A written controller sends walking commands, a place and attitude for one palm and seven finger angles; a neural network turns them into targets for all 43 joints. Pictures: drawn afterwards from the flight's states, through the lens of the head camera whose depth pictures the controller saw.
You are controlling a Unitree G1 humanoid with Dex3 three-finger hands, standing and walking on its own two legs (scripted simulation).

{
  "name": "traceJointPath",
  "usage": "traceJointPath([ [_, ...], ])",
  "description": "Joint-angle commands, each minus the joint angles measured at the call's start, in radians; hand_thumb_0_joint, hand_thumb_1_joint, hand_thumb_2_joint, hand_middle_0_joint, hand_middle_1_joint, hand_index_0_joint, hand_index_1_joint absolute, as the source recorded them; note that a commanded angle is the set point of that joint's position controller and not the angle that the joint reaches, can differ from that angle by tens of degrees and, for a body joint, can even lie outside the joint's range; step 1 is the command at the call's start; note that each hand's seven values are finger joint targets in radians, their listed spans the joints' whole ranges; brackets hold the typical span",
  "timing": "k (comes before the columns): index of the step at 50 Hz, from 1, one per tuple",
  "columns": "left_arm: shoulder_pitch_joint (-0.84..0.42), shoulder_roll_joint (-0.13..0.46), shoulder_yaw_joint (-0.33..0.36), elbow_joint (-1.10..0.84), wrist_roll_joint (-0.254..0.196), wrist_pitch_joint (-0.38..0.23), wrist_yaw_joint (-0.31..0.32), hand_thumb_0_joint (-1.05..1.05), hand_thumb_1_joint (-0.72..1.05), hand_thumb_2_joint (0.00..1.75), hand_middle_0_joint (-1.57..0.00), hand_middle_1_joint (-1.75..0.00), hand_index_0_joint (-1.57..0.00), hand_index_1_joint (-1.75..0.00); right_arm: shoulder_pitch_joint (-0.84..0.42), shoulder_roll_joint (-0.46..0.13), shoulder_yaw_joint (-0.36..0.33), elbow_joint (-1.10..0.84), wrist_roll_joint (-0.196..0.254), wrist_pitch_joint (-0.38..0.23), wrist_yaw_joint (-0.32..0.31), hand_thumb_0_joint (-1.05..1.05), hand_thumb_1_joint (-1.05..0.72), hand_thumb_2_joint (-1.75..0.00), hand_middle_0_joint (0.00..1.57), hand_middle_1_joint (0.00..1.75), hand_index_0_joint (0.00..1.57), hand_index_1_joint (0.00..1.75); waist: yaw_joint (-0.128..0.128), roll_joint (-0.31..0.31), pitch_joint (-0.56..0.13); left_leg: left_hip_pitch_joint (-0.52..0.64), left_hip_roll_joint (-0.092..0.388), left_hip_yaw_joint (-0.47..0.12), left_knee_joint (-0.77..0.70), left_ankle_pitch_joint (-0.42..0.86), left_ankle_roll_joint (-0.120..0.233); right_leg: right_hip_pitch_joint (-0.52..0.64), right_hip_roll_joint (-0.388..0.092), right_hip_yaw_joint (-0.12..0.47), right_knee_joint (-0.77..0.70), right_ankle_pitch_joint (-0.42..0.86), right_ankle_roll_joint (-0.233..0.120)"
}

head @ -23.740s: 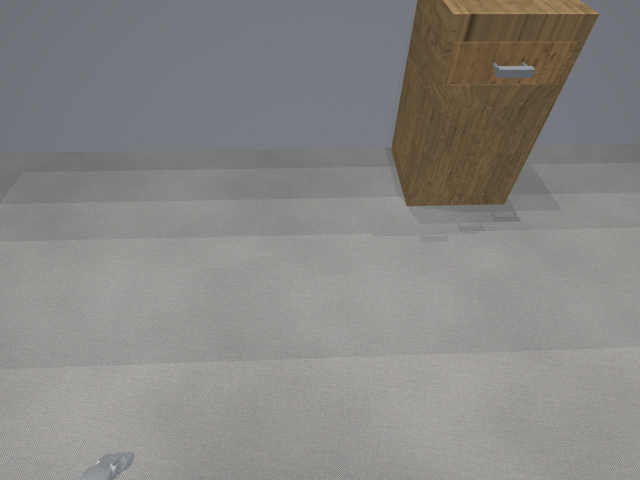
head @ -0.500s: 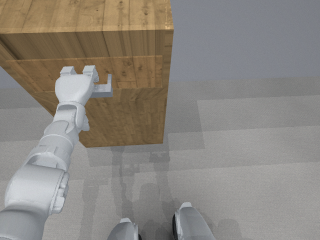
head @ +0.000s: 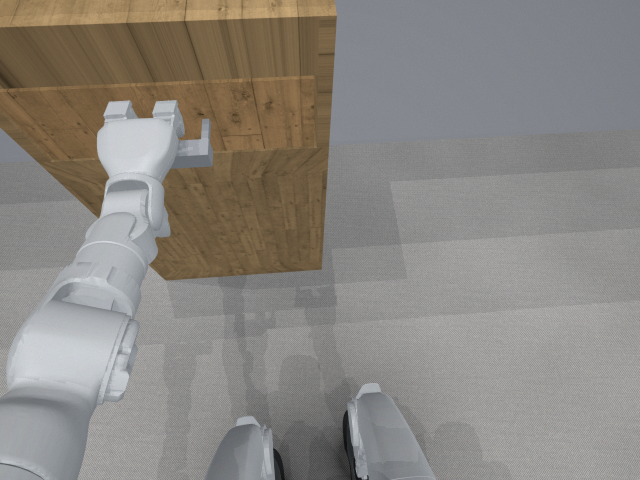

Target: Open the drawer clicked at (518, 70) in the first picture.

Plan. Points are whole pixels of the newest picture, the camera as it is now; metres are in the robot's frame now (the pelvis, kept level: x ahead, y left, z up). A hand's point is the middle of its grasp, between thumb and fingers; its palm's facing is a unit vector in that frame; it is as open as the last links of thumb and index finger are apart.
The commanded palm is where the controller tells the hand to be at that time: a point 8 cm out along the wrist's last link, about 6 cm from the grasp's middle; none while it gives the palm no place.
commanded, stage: lower the fingers behind the handle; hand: left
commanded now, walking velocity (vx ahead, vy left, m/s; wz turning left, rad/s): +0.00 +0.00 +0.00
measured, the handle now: (169, 141) +0.58 +0.16 -0.01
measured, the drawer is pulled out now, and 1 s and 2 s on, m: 0.00 0.00 0.00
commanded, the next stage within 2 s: lift the fingers back up to retry in 0.32 s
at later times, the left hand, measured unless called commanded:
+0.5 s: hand (154, 170) +0.52 +0.17 +0.00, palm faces -0.03 +0.04 -1.00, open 13.8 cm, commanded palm +0.50 +0.19 +0.03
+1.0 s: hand (132, 147) +0.53 +0.18 +0.04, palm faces -0.05 -0.01 -1.00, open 13.8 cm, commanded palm +0.51 +0.18 +0.10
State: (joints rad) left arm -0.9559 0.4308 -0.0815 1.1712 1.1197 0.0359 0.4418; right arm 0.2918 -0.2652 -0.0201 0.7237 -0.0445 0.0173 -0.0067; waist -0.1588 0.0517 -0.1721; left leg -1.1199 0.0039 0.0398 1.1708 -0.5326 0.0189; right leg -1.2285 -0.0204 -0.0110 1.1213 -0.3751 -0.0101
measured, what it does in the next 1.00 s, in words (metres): stands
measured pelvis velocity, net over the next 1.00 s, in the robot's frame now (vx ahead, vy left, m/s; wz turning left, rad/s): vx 0.03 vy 0.00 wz -0.01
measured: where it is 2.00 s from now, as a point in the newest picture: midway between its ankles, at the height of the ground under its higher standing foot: outside the picture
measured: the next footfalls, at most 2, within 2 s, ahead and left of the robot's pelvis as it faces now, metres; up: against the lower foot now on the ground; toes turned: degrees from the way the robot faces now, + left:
none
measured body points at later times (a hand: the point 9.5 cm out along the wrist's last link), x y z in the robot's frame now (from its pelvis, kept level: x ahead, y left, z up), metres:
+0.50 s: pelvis -0.02 +0.00 -0.02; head +0.14 -0.02 +0.41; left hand +0.52 +0.17 +0.06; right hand -0.01 -0.28 -0.15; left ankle +0.00 +0.11 -0.64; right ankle +0.07 -0.12 -0.64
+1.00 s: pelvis +0.03 +0.00 +0.04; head +0.16 -0.01 +0.47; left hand +0.53 +0.18 +0.10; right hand +0.03 -0.27 -0.09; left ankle +0.00 +0.11 -0.64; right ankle +0.07 -0.12 -0.64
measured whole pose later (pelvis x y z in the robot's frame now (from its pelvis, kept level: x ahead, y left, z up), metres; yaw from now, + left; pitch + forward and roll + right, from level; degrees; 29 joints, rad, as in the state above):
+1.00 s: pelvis +0.03 +0.00 +0.04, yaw +0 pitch +24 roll +0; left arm -0.87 0.43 -0.07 1.10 1.09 -0.01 0.40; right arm 0.34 -0.27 -0.05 0.74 -0.03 0.04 -0.01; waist -0.13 0.06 -0.15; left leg -0.91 0.01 0.03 0.97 -0.49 0.02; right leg -1.00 -0.01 -0.02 0.91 -0.33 0.00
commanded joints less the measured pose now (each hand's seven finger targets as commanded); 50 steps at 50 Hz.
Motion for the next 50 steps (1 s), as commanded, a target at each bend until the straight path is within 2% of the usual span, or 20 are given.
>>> traceJointPath([
  [1,-0.26,0.208,0.052,-0.089,-0.005,-0.018,-0.03,0.0,-0.5,0.3,-0.3,-1.2,-0.3,-1.2,0.162,-0.165,-0.058,-0.055,0.005,-0.031,-0.016,0.0,-0.9,-0.9,0.2,0.3,0.2,0.3,-0.019,-0.077,-0.417,0.04,-0.037,-0.018,-0.124,0.142,0.028,0.416,0.033,0.016,-0.119,0.114,-0.012],
  [7,-0.296,0.259,0.066,-0.088,-0.005,-0.007,-0.026,0.0,-0.5,0.3,-0.3,-1.2,-0.3,-1.2,0.167,-0.168,-0.051,-0.054,0.012,-0.038,-0.022,0.0,-0.9,-0.9,0.2,0.3,0.2,0.3,-0.02,-0.064,-0.422,-0.006,-0.038,-0.015,-0.109,0.095,0.029,0.406,0.03,0.024,-0.116,0.056,-0.009],
  [9,-0.323,0.243,0.046,-0.074,-0.006,0.004,-0.027,0.0,-0.5,0.3,-0.3,-1.2,-0.3,-1.2,0.171,-0.168,-0.051,-0.052,0.016,-0.04,-0.022,0.0,-0.9,-0.9,0.2,0.3,0.2,0.3,-0.038,-0.051,-0.403,-0.004,-0.037,-0.018,-0.113,0.073,0.029,0.375,0.03,0.02,-0.122,0.024,-0.007],
  [11,-0.318,0.274,0.062,-0.057,-0.01,0.013,-0.03,0.0,-0.5,0.3,-0.3,-1.2,-0.3,-1.2,0.168,-0.172,-0.045,-0.051,0.017,-0.04,-0.024,0.0,-0.9,-0.9,0.2,0.3,0.2,0.3,-0.03,-0.062,-0.392,-0.025,-0.039,-0.017,-0.11,0.057,0.03,0.381,0.028,0.023,-0.124,0.004,-0.005],
  [13,-0.354,0.312,0.087,-0.082,-0.02,0.013,-0.037,0.0,-0.5,0.3,-0.3,-1.2,-0.3,-1.2,0.171,-0.175,-0.045,-0.057,0.019,-0.038,-0.026,0.0,-0.9,-0.9,0.2,0.3,0.2,0.3,-0.033,-0.072,-0.444,-0.024,-0.038,-0.018,-0.104,0.064,0.034,0.406,0.031,0.029,-0.117,0.015,-0.005],
  [16,-0.334,0.269,0.044,-0.053,-0.018,0.021,-0.055,0.0,-0.5,0.3,-0.3,-1.2,-0.3,-1.2,0.169,-0.171,-0.04,-0.06,0.023,-0.041,-0.031,0.0,-0.9,-0.9,0.2,0.3,0.2,0.3,-0.038,-0.053,-0.409,-0.03,-0.039,-0.015,-0.108,0.046,0.032,0.384,0.028,0.026,-0.124,-0.001,-0.002],
  [18,-0.341,0.302,0.072,-0.066,-0.019,0.016,-0.064,0.0,-0.5,0.3,-0.3,-1.2,-0.3,-1.2,0.174,-0.177,-0.042,-0.062,0.024,-0.039,-0.029,0.0,-0.9,-0.9,0.2,0.3,0.2,0.3,-0.033,-0.056,-0.44,-0.017,-0.037,-0.017,-0.105,0.06,0.032,0.389,0.032,0.024,-0.114,0.014,-0.006],
  [21,-0.322,0.271,0.046,-0.056,-0.02,0.01,-0.077,0.0,-0.5,0.3,-0.3,-1.2,-0.3,-1.2,0.174,-0.172,-0.037,-0.067,0.025,-0.042,-0.033,0.0,-0.9,-0.9,0.2,0.3,0.2,0.3,-0.035,-0.05,-0.41,-0.027,-0.036,-0.018,-0.108,0.05,0.032,0.379,0.03,0.021,-0.117,0.004,-0.004],
  [25,-0.395,0.302,0.066,-0.147,-0.024,-0.009,-0.079,0.0,-0.5,0.3,-0.3,-1.2,-0.3,-1.2,0.187,-0.169,-0.044,-0.078,0.027,-0.044,-0.037,0.0,-0.9,-0.9,0.2,0.3,0.2,0.3,-0.035,-0.03,-0.486,0.029,-0.035,-0.022,-0.127,0.071,0.034,0.424,0.032,0.026,-0.131,0.026,-0.002],
  [28,-0.398,0.341,0.103,-0.199,-0.027,-0.028,-0.077,0.0,-0.5,0.3,-0.3,-1.2,-0.3,-1.2,0.188,-0.165,-0.047,-0.079,0.026,-0.041,-0.038,0.0,-0.9,-0.9,0.2,0.3,0.2,0.3,-0.017,-0.028,-0.541,0.075,-0.036,-0.027,-0.14,0.116,0.033,0.475,0.035,0.031,-0.138,0.076,-0.003],
  [31,-0.394,0.3,0.075,-0.208,-0.022,-0.038,-0.066,0.0,-0.5,0.3,-0.3,-1.2,-0.3,-1.2,0.188,-0.158,-0.048,-0.071,0.027,-0.041,-0.04,0.0,-0.9,-0.9,0.2,0.3,0.2,0.3,-0.015,-0.004,-0.49,0.12,-0.035,-0.034,-0.176,0.122,0.029,0.464,0.035,0.022,-0.169,0.071,-0.003],
  [33,-0.449,0.332,0.103,-0.257,-0.024,-0.056,-0.049,0.0,-0.5,0.3,-0.3,-1.2,-0.3,-1.2,0.195,-0.16,-0.055,-0.065,0.023,-0.04,-0.04,0.0,-0.9,-0.9,0.2,0.3,0.2,0.3,-0.023,-0.017,-0.533,0.165,-0.032,-0.042,-0.184,0.146,0.031,0.482,0.038,0.023,-0.18,0.089,-0.003],
  [34,-0.427,0.346,0.115,-0.256,-0.019,-0.061,-0.04,0.0,-0.5,0.3,-0.3,-1.2,-0.3,-1.2,0.197,-0.161,-0.054,-0.059,0.019,-0.039,-0.041,0.0,-0.9,-0.9,0.2,0.3,0.2,0.3,-0.009,0.0,-0.542,0.181,-0.033,-0.043,-0.193,0.173,0.029,0.499,0.037,0.021,-0.181,0.116,-0.005],
  [36,-0.43,0.301,0.097,-0.284,-0.024,-0.072,-0.026,0.0,-0.5,0.3,-0.3,-1.2,-0.3,-1.2,0.2,-0.153,-0.062,-0.054,0.016,-0.04,-0.037,0.0,-0.9,-0.9,0.2,0.3,0.2,0.3,-0.01,0.019,-0.555,0.232,-0.033,-0.044,-0.207,0.216,0.026,0.517,0.038,0.018,-0.196,0.157,-0.006],
  [38,-0.421,0.323,0.125,-0.296,-0.028,-0.08,-0.011,0.0,-0.5,0.3,-0.3,-1.2,-0.3,-1.2,0.201,-0.157,-0.065,-0.046,0.011,-0.033,-0.033,0.0,-0.9,-0.9,0.2,0.3,0.2,0.3,-0.003,0.008,-0.56,0.275,-0.032,-0.047,-0.222,0.261,0.023,0.544,0.042,0.018,-0.21,0.196,-0.008],
  [41,-0.379,0.27,0.091,-0.272,-0.022,-0.072,0.006,0.0,-0.5,0.3,-0.3,-1.2,-0.3,-1.2,0.2,-0.152,-0.069,-0.037,0.01,-0.025,-0.027,0.0,-0.9,-0.9,0.2,0.3,0.2,0.3,0.002,0.02,-0.511,0.32,-0.033,-0.046,-0.255,0.3,0.017,0.549,0.044,0.008,-0.241,0.223,-0.011],
  [43,-0.402,0.238,0.069,-0.275,-0.017,-0.063,0.015,0.0,-0.5,0.3,-0.3,-1.2,-0.3,-1.2,0.202,-0.152,-0.075,-0.031,0.011,-0.019,-0.022,0.0,-0.9,-0.9,0.2,0.3,0.2,0.3,-0.008,0.033,-0.499,0.376,-0.029,-0.049,-0.275,0.334,0.012,0.543,0.049,0.001,-0.26,0.239,-0.014],
  [45,-0.364,0.209,0.055,-0.271,-0.02,-0.05,0.017,0.0,-0.5,0.3,-0.3,-1.2,-0.3,-1.2,0.206,-0.152,-0.08,-0.028,0.01,-0.009,-0.017,0.0,-0.9,-0.9,0.2,0.3,0.2,0.3,0.001,0.046,-0.505,0.431,-0.028,-0.048,-0.293,0.39,0.007,0.563,0.052,-0.005,-0.278,0.279,-0.017],
  [47,-0.363,0.175,0.031,-0.271,-0.033,-0.039,0.007,0.0,-0.5,0.3,-0.3,-1.2,-0.3,-1.2,0.203,-0.15,-0.082,-0.028,0.011,0.0,-0.015,0.0,-0.9,-0.9,0.2,0.3,0.2,0.3,-0.004,0.037,-0.475,0.463,-0.026,-0.043,-0.316,0.422,0.005,0.587,0.054,-0.01,-0.303,0.307,-0.016],
  [50,-0.316,0.187,0.043,-0.26,-0.046,-0.032,-0.017,0.0,-0.5,0.3,-0.3,-1.2,-0.3,-1.2,0.195,-0.152,-0.081,-0.033,0.015,0.018,-0.017,0.0,-0.9,-0.9,0.2,0.3,0.2,0.3,0.009,-0.001,-0.449,0.473,-0.029,-0.033,-0.345,0.457,0.009,0.659,0.055,-0.004,-0.33,0.365,-0.016],
])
